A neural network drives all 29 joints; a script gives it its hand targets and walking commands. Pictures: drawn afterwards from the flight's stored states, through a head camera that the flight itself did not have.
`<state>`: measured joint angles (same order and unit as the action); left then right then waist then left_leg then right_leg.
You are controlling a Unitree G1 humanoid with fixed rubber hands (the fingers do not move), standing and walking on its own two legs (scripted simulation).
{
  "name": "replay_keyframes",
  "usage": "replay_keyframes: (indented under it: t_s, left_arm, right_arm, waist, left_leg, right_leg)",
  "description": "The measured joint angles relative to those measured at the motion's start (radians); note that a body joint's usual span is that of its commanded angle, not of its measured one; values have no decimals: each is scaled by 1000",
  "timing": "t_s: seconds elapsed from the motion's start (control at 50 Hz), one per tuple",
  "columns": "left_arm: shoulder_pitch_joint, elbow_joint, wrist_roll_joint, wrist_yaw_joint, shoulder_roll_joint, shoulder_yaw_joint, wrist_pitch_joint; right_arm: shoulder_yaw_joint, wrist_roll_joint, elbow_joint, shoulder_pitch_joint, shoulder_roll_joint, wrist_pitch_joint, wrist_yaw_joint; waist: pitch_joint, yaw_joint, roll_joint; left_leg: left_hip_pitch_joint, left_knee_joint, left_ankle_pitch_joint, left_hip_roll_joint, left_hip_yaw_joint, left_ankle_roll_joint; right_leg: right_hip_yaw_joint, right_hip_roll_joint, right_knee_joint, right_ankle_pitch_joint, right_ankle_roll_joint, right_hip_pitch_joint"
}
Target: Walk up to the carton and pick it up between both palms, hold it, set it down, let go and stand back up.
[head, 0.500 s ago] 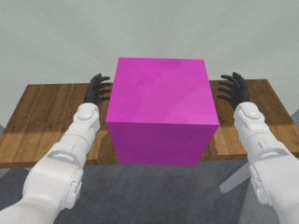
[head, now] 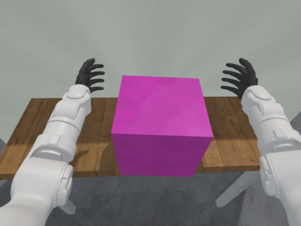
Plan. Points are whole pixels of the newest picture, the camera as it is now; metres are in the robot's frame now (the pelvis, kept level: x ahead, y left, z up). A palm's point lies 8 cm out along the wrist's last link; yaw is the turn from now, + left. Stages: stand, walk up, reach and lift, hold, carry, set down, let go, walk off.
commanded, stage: set down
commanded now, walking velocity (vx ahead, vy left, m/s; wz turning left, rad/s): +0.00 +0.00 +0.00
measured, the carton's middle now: (158, 127) +0.42 -0.02 +0.01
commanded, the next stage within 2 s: none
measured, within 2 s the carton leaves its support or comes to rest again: neither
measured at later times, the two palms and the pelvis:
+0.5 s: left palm (75, 125) +0.36 +0.20 +0.10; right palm (248, 125) +0.37 -0.25 +0.11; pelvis +0.03 +0.02 +0.01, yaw +0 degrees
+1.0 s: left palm (76, 161) +0.29 +0.19 +0.04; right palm (249, 167) +0.28 -0.25 +0.05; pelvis +0.02 +0.02 +0.01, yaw -1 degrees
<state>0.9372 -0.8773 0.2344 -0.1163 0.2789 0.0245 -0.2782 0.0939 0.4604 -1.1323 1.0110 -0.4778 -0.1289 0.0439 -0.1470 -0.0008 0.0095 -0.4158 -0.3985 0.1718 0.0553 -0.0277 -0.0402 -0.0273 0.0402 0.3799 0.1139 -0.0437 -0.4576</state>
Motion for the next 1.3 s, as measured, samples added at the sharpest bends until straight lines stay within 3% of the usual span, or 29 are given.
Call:
replay_keyframes:
  t_s: [0.18,0.3,0.42,0.48,0.54,0.66,0.84,1.3]
  left_arm:
    - [-159,290,-73,31,-16,-88,-174]
    - [-340,482,-94,41,-42,-131,-228]
    - [-516,645,-103,22,-80,-127,-224]
    - [-641,786,-124,36,-109,-122,-200]
    - [-739,851,-138,42,-133,-115,-162]
    - [-806,811,-121,9,-144,-82,-84]
    - [-837,737,-145,-6,-181,-57,18]
    - [-1135,692,-161,-42,-168,49,330]
  right_arm:
    - [-45,-25,206,-142,2,-78,2]
    - [-82,-40,391,-306,17,-92,1]
    - [-128,-66,520,-458,35,-64,28]
    - [-119,-72,611,-566,33,-19,23]
    - [-126,-82,676,-674,44,19,22]
    - [-162,-119,730,-794,77,55,52]
    - [-173,-158,715,-862,100,112,78]
    - [-169,-184,784,-1192,176,305,72]
  waist:
    - [62,11,0]
    - [100,25,1]
    - [110,29,-1]
    - [132,42,-7]
    - [140,46,-6]
    - [128,29,-9]
    - [123,8,-3]
    - [165,-5,3]
  left_leg:
    - [137,65,-1,-1,-13,7]
    - [195,81,7,-7,-16,13]
    - [210,82,15,-13,-20,15]
    - [233,77,22,-12,-13,15]
    - [252,80,24,-14,-13,18]
    - [253,85,18,-20,-26,23]
    - [283,111,1,-25,-40,26]
    - [332,89,34,-21,-33,21]
  right_leg:
    - [12,1,-66,-5,8,134]
    - [16,-5,-77,5,14,190]
    - [20,-10,-73,13,18,202]
    - [14,-9,-89,12,19,238]
    - [14,-11,-89,15,21,254]
    - [27,-16,-65,21,22,237]
    - [41,-19,-64,15,22,250]
    - [35,-16,-59,41,20,310]
